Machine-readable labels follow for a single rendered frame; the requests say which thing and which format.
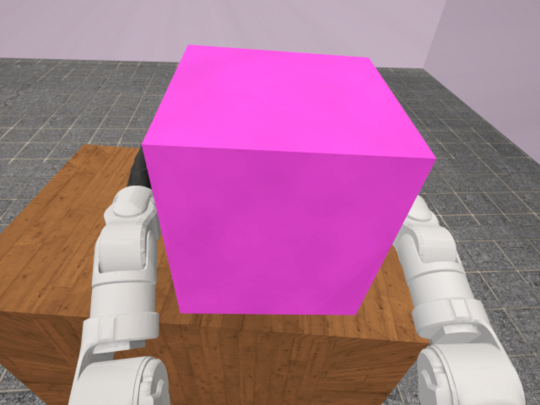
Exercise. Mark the pedestal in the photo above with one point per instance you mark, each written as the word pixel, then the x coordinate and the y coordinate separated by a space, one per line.
pixel 46 268

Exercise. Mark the robot left forearm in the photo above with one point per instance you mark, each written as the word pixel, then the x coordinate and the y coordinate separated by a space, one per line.
pixel 122 311

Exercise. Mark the robot right forearm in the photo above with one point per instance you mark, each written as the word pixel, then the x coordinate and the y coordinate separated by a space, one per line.
pixel 444 307

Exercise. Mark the robot left upper arm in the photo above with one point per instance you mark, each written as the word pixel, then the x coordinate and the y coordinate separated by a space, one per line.
pixel 134 381

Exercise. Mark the carton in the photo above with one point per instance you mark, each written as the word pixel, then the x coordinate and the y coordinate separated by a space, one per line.
pixel 280 179

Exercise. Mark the left robot hand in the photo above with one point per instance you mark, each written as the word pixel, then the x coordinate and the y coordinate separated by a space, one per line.
pixel 139 175

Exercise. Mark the robot right upper arm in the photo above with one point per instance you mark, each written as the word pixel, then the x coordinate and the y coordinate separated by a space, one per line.
pixel 466 374

